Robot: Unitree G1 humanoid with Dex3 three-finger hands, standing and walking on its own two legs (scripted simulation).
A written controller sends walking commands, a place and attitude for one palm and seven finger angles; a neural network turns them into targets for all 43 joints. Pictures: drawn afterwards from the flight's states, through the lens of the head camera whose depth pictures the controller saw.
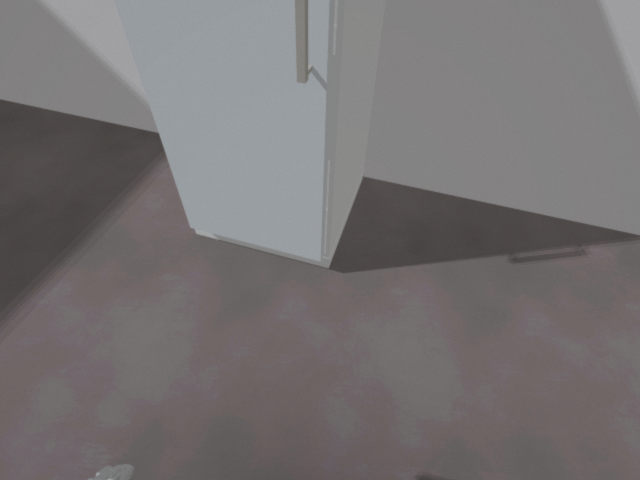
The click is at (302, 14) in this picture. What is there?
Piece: fridge door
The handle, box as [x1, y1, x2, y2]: [295, 0, 312, 83]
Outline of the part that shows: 295,0 297,81 305,83 307,80 307,75 312,68 312,65 307,64 307,0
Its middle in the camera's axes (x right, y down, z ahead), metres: -0.03 -0.49 +0.80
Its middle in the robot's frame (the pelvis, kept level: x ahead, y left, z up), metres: +0.95 +0.10 +0.21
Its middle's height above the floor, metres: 0.98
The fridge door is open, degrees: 0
